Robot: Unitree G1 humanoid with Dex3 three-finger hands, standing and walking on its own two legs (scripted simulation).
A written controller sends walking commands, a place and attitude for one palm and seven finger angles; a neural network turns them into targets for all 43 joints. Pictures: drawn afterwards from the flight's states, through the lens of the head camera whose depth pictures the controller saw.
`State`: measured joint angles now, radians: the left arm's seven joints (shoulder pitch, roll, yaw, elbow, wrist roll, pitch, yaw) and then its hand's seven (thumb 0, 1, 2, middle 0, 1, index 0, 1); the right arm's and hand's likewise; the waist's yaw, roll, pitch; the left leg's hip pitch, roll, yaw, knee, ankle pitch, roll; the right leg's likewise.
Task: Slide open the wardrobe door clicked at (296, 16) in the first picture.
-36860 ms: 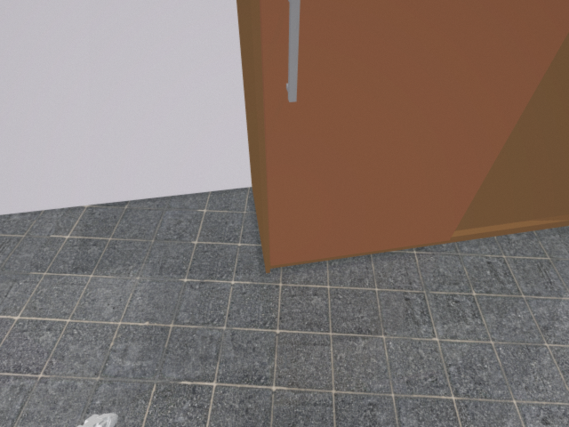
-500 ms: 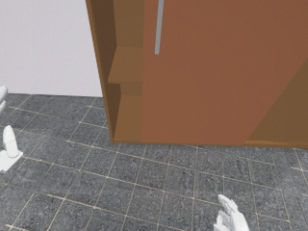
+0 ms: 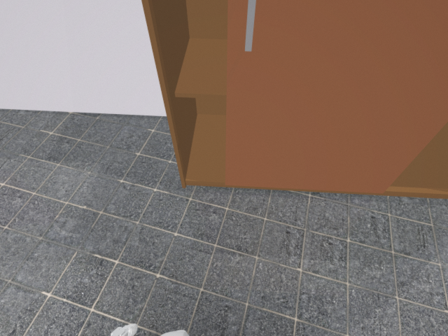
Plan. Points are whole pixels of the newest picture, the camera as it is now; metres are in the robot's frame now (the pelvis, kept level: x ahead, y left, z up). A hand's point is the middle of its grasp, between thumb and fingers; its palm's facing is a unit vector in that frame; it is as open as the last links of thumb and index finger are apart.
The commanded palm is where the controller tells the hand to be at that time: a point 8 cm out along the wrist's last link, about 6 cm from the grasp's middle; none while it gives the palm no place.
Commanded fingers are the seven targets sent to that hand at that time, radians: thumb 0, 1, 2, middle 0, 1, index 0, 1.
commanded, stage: let the arm hang, fingers relaxed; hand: left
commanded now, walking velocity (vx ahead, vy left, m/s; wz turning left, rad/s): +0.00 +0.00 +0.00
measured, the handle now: (251, 3) +0.83 -0.05 +0.18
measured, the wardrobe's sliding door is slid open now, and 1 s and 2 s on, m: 0.21 0.21 0.21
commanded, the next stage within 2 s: look to check the result in 0.78 s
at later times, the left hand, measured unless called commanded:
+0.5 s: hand out of the picture +0.01 +0.22 -0.15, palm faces -0.04 -0.98 -0.21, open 7.4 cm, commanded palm none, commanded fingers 0.00 0.90 0.90 -0.20 -0.30 -0.20 -0.30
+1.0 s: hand out of the picture -0.01 +0.23 -0.15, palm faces -0.05 -0.98 -0.20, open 7.4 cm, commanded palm none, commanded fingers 0.00 0.90 0.90 -0.20 -0.30 -0.20 -0.30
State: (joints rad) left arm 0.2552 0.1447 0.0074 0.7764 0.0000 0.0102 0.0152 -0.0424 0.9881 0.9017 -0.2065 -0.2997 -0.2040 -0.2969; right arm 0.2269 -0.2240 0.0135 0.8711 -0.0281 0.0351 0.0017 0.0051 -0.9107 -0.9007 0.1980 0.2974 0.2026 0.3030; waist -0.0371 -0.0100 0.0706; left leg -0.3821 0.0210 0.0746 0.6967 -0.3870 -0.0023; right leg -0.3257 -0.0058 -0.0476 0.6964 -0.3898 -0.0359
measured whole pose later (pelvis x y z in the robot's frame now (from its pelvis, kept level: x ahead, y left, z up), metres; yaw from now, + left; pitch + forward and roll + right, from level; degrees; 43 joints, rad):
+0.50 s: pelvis -0.02 +0.03 +0.02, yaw -2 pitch -1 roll +0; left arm 0.23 0.19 0.00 1.12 0.02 0.01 0.01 0.01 0.91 0.90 -0.20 -0.30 -0.20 -0.30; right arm 0.25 -0.17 0.00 1.12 -0.02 0.01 -0.01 0.00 -0.92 -0.90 0.20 0.30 0.20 0.30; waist -0.01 0.01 0.01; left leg -0.17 -0.02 0.07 0.39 -0.20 0.05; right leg -0.18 -0.01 0.00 0.38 -0.18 0.01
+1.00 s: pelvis -0.02 +0.05 +0.02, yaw -3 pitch -1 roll +0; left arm 0.23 0.18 0.00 1.16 0.02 0.00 0.02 0.01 0.90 0.90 -0.20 -0.30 -0.20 -0.30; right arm 0.23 -0.18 0.00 1.14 -0.02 0.00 -0.02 0.00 -0.91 -0.90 0.20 0.30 0.20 0.30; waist -0.01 0.00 0.05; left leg -0.16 -0.04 0.08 0.38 -0.20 0.07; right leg -0.18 -0.03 0.01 0.39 -0.18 0.03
